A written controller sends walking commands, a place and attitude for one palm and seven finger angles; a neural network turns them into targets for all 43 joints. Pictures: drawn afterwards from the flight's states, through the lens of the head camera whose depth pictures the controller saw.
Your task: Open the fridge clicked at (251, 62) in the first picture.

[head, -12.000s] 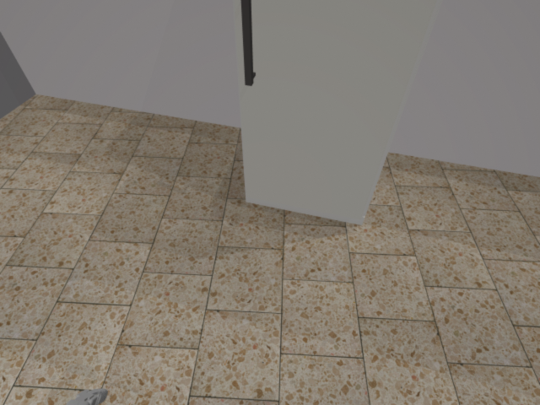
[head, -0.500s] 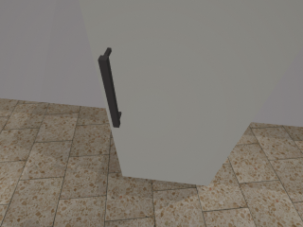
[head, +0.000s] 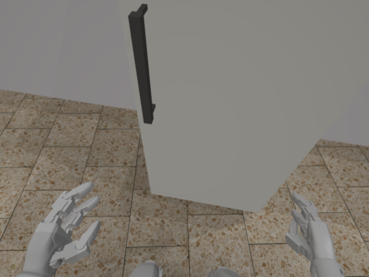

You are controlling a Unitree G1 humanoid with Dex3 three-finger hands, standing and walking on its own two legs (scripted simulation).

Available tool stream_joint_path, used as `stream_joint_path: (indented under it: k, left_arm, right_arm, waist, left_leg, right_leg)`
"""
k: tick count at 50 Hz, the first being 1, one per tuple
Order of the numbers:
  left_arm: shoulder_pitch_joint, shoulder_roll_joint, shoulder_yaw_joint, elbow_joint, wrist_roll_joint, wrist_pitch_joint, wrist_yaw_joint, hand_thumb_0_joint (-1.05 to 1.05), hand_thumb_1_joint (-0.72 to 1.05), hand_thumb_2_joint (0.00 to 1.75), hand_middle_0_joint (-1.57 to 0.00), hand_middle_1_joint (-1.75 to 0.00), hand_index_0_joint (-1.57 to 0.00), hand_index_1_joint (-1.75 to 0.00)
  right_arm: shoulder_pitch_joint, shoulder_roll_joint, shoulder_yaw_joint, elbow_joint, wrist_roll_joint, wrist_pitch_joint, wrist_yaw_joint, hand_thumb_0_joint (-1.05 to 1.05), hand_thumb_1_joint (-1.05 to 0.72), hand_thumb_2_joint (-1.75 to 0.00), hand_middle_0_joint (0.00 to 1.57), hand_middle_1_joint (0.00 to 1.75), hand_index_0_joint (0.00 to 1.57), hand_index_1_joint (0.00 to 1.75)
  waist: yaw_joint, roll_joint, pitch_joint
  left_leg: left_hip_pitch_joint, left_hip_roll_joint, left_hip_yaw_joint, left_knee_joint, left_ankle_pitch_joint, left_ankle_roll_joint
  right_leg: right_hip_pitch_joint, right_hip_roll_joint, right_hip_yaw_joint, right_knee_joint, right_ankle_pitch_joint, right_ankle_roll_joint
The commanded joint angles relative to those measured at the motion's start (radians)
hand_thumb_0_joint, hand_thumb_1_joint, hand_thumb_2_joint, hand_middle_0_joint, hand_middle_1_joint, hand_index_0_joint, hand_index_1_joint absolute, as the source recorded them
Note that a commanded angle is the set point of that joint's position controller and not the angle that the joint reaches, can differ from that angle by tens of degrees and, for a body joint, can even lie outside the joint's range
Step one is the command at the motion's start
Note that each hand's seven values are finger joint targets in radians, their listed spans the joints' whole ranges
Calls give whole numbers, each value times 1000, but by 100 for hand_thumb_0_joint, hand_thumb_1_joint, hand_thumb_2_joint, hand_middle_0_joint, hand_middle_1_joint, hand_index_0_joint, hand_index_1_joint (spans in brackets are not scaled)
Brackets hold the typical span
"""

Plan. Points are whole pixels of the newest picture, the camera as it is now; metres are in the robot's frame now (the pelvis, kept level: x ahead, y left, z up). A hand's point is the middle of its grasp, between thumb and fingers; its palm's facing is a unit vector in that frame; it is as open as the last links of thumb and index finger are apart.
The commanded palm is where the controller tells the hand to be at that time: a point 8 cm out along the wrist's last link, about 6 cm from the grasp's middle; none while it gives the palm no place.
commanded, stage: raise the hand to about handle height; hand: left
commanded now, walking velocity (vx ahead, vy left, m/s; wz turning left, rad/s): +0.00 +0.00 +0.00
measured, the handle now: (146, 73) +0.53 +0.15 +0.15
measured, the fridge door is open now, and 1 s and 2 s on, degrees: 0 0 0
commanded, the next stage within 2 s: move the hooked fingers beside the handle in 1.66 s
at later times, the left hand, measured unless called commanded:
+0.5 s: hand (57, 195) +0.23 +0.25 +0.09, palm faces -0.06 -1.00 -0.06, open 11.7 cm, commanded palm +0.20 +0.31 +0.11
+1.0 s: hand (24, 153) +0.27 +0.30 +0.16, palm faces -0.01 -1.00 -0.08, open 13.9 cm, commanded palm +0.24 +0.34 +0.17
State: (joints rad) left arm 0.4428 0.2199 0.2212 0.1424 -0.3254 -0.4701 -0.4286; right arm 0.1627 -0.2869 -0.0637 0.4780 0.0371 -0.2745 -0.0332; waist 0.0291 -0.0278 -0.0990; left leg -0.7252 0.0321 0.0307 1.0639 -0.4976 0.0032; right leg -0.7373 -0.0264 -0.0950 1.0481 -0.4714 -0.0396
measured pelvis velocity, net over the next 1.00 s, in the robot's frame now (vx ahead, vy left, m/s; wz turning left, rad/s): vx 0.02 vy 0.03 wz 0.01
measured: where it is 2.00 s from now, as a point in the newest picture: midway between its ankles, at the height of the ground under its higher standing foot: outside the picture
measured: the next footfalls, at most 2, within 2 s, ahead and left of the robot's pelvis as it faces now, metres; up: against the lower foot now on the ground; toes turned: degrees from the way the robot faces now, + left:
none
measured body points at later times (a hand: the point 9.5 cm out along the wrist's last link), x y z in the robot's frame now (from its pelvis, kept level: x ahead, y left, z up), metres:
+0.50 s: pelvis +0.01 +0.03 +0.02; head +0.05 +0.04 +0.47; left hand +0.23 +0.31 +0.10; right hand +0.17 -0.21 -0.05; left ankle +0.02 +0.12 -0.67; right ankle +0.03 -0.10 -0.67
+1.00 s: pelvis +0.02 +0.03 +0.05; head +0.02 +0.03 +0.50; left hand +0.26 +0.35 +0.17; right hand +0.20 -0.19 -0.01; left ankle +0.02 +0.12 -0.67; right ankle +0.03 -0.10 -0.67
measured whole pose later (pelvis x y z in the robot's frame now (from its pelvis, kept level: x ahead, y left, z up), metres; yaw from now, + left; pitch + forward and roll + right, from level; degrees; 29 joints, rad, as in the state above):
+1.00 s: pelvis +0.02 +0.03 +0.05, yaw +1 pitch +2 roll -2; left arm 0.07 0.42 0.40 0.16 -0.36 -0.10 -0.50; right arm 0.25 -0.25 0.08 0.57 0.05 -0.27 -0.09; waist 0.03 0.04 -0.05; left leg -0.41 0.01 0.03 0.74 -0.38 0.04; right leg -0.38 -0.03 -0.10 0.67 -0.32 0.01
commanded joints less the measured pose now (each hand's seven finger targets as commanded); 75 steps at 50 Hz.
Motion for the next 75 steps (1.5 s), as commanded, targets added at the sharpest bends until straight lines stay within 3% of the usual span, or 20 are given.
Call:
stream_joint_path:
  k: [1, 4, 5, 7, 10, 11, 15, 19, 20, 22, 29, 38, 41, 43, 45, 58, 62, 68, 72, 75]
  left_arm:
    - [-243, 192, 52, -449, 4, -94, 51, 0, 36, 67, -24, -64, -24, -64]
    - [-223, 195, 39, -359, 11, -45, 18, 0, 29, 64, -24, -69, -24, -69]
    - [-222, 213, 61, -308, -4, -11, -3, 0, 27, 63, -25, -70, -25, -70]
    - [-182, 243, 106, -292, -12, 47, -26, 0, 22, 61, -25, -74, -25, -74]
    - [-147, 267, 167, -256, -47, 124, -24, 0, 15, 58, -25, -78, -25, -78]
    - [-155, 255, 163, -289, -57, 130, -21, 0, 13, 57, -25, -80, -25, -80]
    - [-131, 259, 194, -287, -69, 136, 6, 0, 4, 53, -26, -86, -26, -86]
    - [-150, 226, 142, -311, -49, 132, 13, 0, -6, 49, -27, -92, -27, -92]
    - [-173, 245, 151, -305, -46, 138, 12, 0, -8, 48, -27, -93, -27, -93]
    - [-181, 256, 155, -348, -41, 139, 17, 0, -13, 46, -27, -96, -27, -96]
    - [-275, 302, 187, -351, -43, 165, 29, 0, -29, 39, -29, -107, -29, -107]
    - [-421, 359, 220, -277, -51, 252, -23, 0, -50, 30, -30, -120, -30, -120]
    - [-475, 387, 242, -254, -55, 278, -37, 0, -50, 30, -30, -120, -30, -120]
    - [-500, 393, 252, -218, -58, 292, -48, 0, -50, 30, -30, -120, -30, -120]
    - [-528, 427, 278, -195, -59, 306, -57, 0, -50, 30, -30, -120, -30, -120]
    - [-733, 530, 337, -77, -61, 345, -113, 0, -50, 30, -30, -120, -30, -120]
    - [-667, 469, 295, 6, -69, 368, -140, 0, -50, 30, -30, -120, -30, -120]
    - [-693, 520, 347, -91, -69, 336, -121, 0, -50, 30, -30, -120, -30, -120]
    - [-705, 525, 353, -108, -64, 314, -103, 0, -50, 30, -30, -120, -30, -120]
    - [-697, 510, 335, -71, -59, 320, -101, 0, -50, 30, -30, -120, -30, -120]
  right_arm:
    - [37, -90, -3, -90, -8, -38, -26, 0, -90, -90, 20, 30, 20, 30]
    - [35, -99, 8, -67, 3, -45, -39, 0, -90, -90, 20, 30, 20, 30]
    - [30, -103, 13, -60, 7, -44, -44, 0, -90, -90, 20, 30, 20, 30]
    - [24, -104, 16, -69, 13, -44, -46, 0, -90, -90, 20, 30, 20, 30]
    - [-4, -96, 27, -82, 13, -46, -46, 0, -90, -90, 20, 30, 20, 30]
    - [-2, -91, 32, -88, 12, -47, -44, 0, -90, -90, 20, 30, 20, 30]
    - [1, -87, 33, -82, 5, -61, -34, 0, -90, -90, 20, 30, 20, 30]
    - [25, -97, 31, -77, 10, -74, -29, 0, -90, -90, 20, 30, 20, 30]
    - [27, -103, 33, -74, 7, -76, -30, 0, -90, -90, 20, 30, 20, 30]
    - [41, -104, 31, -80, 10, -81, -32, 0, -90, -90, 20, 30, 20, 30]
    - [41, -113, 41, -67, 16, -79, -48, 0, -90, -90, 20, 30, 20, 30]
    - [30, -116, 60, -58, 20, -67, -58, 0, -90, -90, 20, 30, 20, 30]
    - [25, -118, 66, -56, 19, -63, -62, 0, -90, -90, 20, 30, 20, 30]
    - [26, -119, 67, -52, 21, -60, -66, 0, -90, -90, 20, 30, 20, 30]
    - [19, -121, 72, -48, 19, -57, -67, 0, -90, -90, 20, 30, 20, 30]
    - [13, -123, 79, -37, 29, -41, -83, 0, -90, -90, 20, 30, 20, 30]
    - [18, -128, 74, -37, 32, -37, -73, 0, -90, -90, 20, 30, 20, 30]
    - [15, -126, 63, -49, 27, -44, -71, 0, -90, -90, 20, 30, 20, 30]
    - [17, -121, 66, -40, 27, -47, -75, 0, -90, -90, 20, 30, 20, 30]
    - [25, -124, 66, -32, 27, -46, -80, 0, -90, -90, 20, 30, 20, 30]
  waist:
    - [-70, 121, -173]
    - [-84, 111, -131]
    - [-74, 117, -116]
    - [-48, 114, -181]
    - [-8, 84, -196]
    - [-9, 78, -207]
    - [7, 48, -191]
    - [-16, 77, -147]
    - [-14, 83, -129]
    - [-15, 86, -174]
    - [-15, 120, -128]
    - [-13, 159, -117]
    - [-9, 155, -114]
    - [-12, 109, -107]
    - [-1, 131, -99]
    - [-4, 132, -98]
    - [-4, 82, -72]
    - [5, 97, -148]
    - [3, 137, -128]
    - [0, 103, -94]
  left_leg:
    - [77, -26, -53, -126, 218, 29]
    - [61, -26, -63, -146, 170, 28]
    - [55, -27, -65, -150, 171, 25]
    - [80, -29, -63, -180, 184, 24]
    - [96, -31, -73, -226, 214, 19]
    - [113, -31, -74, -240, 231, 19]
    - [138, -29, -77, -273, 286, 13]
    - [180, -22, -81, -307, 272, 10]
    - [183, -21, -85, -313, 278, 8]
    - [226, -18, -87, -329, 290, 7]
    - [283, -12, -102, -385, 281, -2]
    - [367, -11, -102, -436, 357, -5]
    - [387, -13, -98, -452, 380, -3]
    - [393, -13, -101, -463, 368, 0]
    - [398, -17, -96, -472, 376, 1]
    - [456, -28, -82, -529, 347, 17]
    - [424, -32, -65, -521, 348, 22]
    - [451, -35, -55, -509, 387, 27]
    - [461, -33, -49, -518, 385, 26]
    - [448, -31, -48, -523, 367, 27]
  right_leg:
    - [106, 26, 116, -205, 147, 15]
    - [93, 31, 101, -238, 93, 20]
    - [109, 35, 104, -246, 87, 15]
    - [164, 27, 97, -264, 96, 19]
    - [229, 30, 72, -275, 114, 17]
    - [241, 28, 64, -278, 140, 21]
    - [266, 35, 35, -276, 207, 17]
    - [218, 37, 12, -284, 197, 20]
    - [221, 41, 10, -283, 199, 15]
    - [236, 38, 7, -291, 206, 18]
    - [261, 39, 0, -330, 201, 16]
    - [339, 44, 4, -392, 282, 12]
    - [369, 45, 6, -415, 311, 11]
    - [373, 45, 5, -429, 307, 14]
    - [394, 46, 11, -444, 315, 9]
    - [453, 36, 30, -522, 307, 11]
    - [452, 33, 38, -527, 325, 16]
    - [491, 28, 51, -518, 364, 17]
    - [489, 29, 53, -524, 366, 16]
    - [481, 29, 54, -534, 350, 18]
